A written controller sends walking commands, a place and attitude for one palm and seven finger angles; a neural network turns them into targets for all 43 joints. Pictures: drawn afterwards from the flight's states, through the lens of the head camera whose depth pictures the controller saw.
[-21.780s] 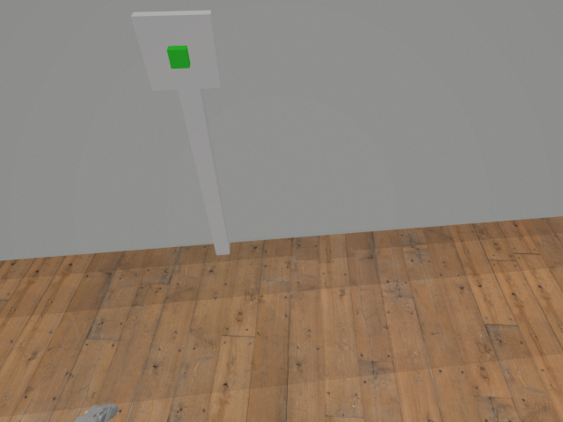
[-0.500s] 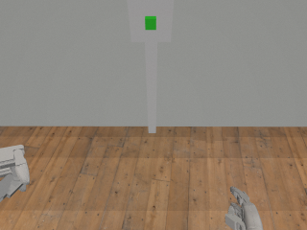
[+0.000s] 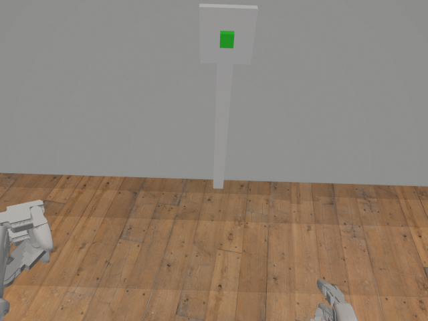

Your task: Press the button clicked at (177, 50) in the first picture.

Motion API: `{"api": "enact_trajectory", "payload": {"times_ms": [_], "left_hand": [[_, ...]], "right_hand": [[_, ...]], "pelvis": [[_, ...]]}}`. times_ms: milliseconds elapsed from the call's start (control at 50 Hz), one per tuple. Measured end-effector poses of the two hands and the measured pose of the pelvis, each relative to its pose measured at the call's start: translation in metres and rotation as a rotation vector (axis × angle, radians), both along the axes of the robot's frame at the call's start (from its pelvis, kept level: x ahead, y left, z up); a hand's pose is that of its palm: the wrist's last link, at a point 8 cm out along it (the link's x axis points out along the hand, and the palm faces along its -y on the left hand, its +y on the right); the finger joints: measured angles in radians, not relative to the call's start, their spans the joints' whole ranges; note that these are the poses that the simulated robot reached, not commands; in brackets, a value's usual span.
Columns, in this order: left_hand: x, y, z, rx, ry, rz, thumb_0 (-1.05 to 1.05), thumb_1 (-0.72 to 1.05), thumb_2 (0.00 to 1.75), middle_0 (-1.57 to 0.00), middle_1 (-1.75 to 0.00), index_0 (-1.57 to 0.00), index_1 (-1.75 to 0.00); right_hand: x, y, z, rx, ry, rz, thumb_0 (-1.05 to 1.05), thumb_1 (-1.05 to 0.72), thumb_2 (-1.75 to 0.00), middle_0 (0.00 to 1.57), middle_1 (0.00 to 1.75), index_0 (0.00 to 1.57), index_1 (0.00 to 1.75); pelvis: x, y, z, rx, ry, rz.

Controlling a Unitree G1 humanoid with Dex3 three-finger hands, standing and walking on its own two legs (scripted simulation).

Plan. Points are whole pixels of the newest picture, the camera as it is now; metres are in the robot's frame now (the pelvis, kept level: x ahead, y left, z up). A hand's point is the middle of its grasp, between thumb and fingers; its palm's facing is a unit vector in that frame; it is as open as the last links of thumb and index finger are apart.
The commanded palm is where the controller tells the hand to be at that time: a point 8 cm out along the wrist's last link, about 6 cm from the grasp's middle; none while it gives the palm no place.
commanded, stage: stop stepping back and stand still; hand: left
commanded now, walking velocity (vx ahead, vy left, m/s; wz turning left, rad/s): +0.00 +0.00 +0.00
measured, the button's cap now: (226, 39) +0.91 +0.02 +0.11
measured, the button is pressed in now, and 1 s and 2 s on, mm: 0 0 0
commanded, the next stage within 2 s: let the arm hang, fingers relaxed in 0.20 s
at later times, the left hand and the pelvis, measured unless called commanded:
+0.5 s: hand out of the picture +0.14 +0.24 -0.11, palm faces -0.02 -0.93 -0.37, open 3.0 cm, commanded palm none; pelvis -0.01 +0.01 -0.01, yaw +0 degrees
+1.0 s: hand out of the picture +0.00 +0.21 -0.17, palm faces +0.00 -0.95 -0.30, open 6.6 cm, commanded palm none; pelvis +0.01 -0.01 +0.00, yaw +1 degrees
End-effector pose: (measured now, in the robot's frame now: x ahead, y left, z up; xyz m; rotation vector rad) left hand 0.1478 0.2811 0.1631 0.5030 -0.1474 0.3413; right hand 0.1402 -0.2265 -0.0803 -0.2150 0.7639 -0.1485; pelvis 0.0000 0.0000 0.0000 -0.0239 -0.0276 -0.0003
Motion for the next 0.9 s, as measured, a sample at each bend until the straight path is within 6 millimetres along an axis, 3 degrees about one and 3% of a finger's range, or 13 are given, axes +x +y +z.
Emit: {"api": "enact_trajectory", "payload": {"times_ms": [240,320,360,420,500,540,600,680,740,820,900], "left_hand": [[-0.002,0.004,0.003,0.007,-0.02,-0.012,0.01,0.89,0.9,-1.31,-1.5,-1.3,-1.5],[0.005,0.007,-0.007,0.008,0.007,-0.019,0.01,0.89,0.9,-1.31,-1.5,-1.3,-1.5],[0.018,0.016,-0.052,-0.029,0.186,-0.018,0.01,0.9,0.9,-1.3,-1.5,-1.3,-1.5],[0.019,0.022,-0.144,-0.137,0.574,0.037,0.0,0.9,0.9,-1.27,-1.46,-1.27,-1.47],[-0.023,0.002,-0.24,-0.269,0.993,0.071,0.01,0.91,0.9,-1.17,-1.38,-1.17,-1.38],[-0.05,-0.016,-0.272,-0.339,1.135,0.074,0.01,0.91,0.9,-1.12,-1.32,-1.11,-1.32],[-0.09,-0.043,-0.304,-0.436,1.297,0.079,0.01,0.91,0.9,-1.02,-1.22,-1.02,-1.22],[-0.125,-0.042,-0.315,-0.502,1.368,0.186,0.01,0.91,0.9,-0.89,-1.07,-0.87,-1.1],[-0.144,-0.038,-0.313,-0.496,1.43,0.216,0.01,0.91,0.9,-0.78,-0.96,-0.76,-0.98],[-0.16,-0.03,-0.305,-0.473,1.482,0.262,0.01,0.91,0.9,-0.64,-0.8,-0.63,-0.81],[-0.161,-0.023,-0.297,-0.444,1.495,0.295,0.01,0.91,0.9,-0.5,-0.64,-0.49,-0.65]], "right_hand": [[0.008,0.015,0.003,0.008,-0.029,0.034,0.01,-0.9,-0.9,0.2,0.3,0.2,0.3],[0.016,0.013,0.002,0.009,-0.041,0.054,0.01,-0.9,-0.9,0.2,0.3,0.2,0.3],[0.018,0.006,-0.012,0.018,0.002,0.091,0.01,-0.9,-0.9,0.2,0.3,0.2,0.3],[0.013,-0.008,-0.031,0.013,0.08,0.08,0.01,-0.9,-0.9,0.2,0.3,0.2,0.3],[-0.014,-0.028,-0.042,-0.012,0.186,0.028,0.01,-0.91,-0.9,0.2,0.3,0.2,0.3],[-0.035,-0.036,-0.043,-0.032,0.261,0.005,0.01,-0.91,-0.9,0.2,0.3,0.2,0.3],[-0.069,-0.044,-0.043,-0.06,0.387,-0.026,0.01,-0.91,-0.9,0.2,0.3,0.2,0.3],[-0.108,-0.046,-0.044,-0.069,0.541,-0.049,0.01,-0.91,-0.9,0.2,0.3,0.19,0.3],[-0.127,-0.042,-0.049,-0.049,0.604,-0.068,0.01,-0.91,-0.9,0.2,0.3,0.19,0.3],[-0.137,-0.033,-0.058,-0.002,0.632,-0.082,0.01,-0.91,-0.9,0.2,0.3,0.19,0.3],[-0.136,-0.022,-0.067,0.044,0.632,-0.083,0.01,-0.91,-0.9,0.2,0.3,0.2,0.3]], "pelvis": [[-0.001,0.006,0.0,-0.004,0.003,-0.001],[0.001,0.008,-0.002,-0.006,0.015,0.006],[-0.001,0.011,-0.006,-0.007,0.024,0.016],[-0.004,0.014,-0.011,0.001,0.028,0.014],[-0.007,0.01,-0.014,0.016,0.019,0.007],[-0.007,0.007,-0.013,0.02,0.014,0.009],[-0.006,0.001,-0.011,0.019,0.008,0.014],[-0.006,-0.005,-0.008,0.01,0.007,0.027],[-0.004,-0.006,-0.005,0.006,0.003,0.028],[-0.002,-0.006,-0.003,0.007,-0.003,0.024],[0.0,-0.006,-0.002,0.011,-0.007,0.017]]}}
